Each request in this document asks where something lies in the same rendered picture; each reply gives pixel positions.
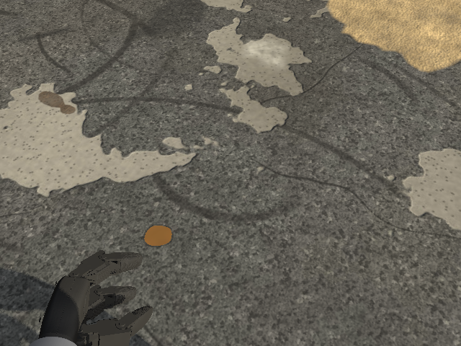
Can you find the robot left hand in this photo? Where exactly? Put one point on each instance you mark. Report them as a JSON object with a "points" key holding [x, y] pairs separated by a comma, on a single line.
{"points": [[73, 303]]}

